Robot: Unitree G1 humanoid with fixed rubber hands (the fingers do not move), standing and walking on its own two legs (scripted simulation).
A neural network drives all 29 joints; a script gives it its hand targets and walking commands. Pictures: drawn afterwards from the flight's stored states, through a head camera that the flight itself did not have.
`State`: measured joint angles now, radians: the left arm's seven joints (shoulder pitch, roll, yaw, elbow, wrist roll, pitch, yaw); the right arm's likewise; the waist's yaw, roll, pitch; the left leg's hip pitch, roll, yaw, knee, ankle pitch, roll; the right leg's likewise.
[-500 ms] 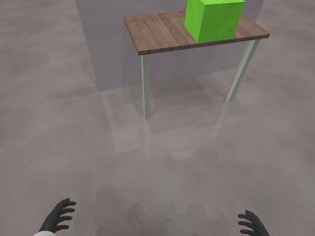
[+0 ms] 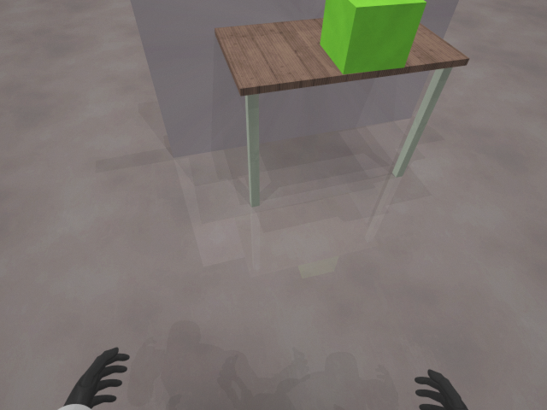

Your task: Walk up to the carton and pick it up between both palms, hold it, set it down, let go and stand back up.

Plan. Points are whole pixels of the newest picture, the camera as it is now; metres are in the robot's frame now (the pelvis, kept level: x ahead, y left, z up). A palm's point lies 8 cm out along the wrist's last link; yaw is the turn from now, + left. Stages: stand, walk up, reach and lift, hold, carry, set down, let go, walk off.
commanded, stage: stand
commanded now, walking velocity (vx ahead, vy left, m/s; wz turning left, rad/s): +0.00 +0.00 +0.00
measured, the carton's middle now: (367, 25) +1.30 -0.32 +0.00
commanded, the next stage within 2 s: walk up in 0.42 s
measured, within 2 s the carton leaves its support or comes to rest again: neither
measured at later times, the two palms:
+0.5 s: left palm out of the picture +0.14 +0.28 -0.08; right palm out of the picture +0.11 -0.27 -0.10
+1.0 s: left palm (123, 360) +0.20 +0.23 -0.05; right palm out of the picture +0.12 -0.44 -0.11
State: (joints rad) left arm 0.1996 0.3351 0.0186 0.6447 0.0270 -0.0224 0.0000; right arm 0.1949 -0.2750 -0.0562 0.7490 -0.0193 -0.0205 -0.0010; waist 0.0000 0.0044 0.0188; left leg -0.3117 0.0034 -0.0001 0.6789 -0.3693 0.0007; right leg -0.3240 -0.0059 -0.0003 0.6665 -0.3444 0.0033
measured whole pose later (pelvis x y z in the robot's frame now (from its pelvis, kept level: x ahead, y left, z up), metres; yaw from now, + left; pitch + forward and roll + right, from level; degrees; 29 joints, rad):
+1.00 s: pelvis +0.07 -0.10 -0.01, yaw +0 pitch +1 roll +3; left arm 0.21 0.44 0.13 0.68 0.05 -0.04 -0.09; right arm 0.35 -0.44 -0.10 0.80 -0.02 -0.09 -0.02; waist 0.00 0.00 0.05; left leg -0.32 0.05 -0.03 0.92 -0.47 0.02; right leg -0.48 -0.06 0.00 0.77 -0.29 -0.01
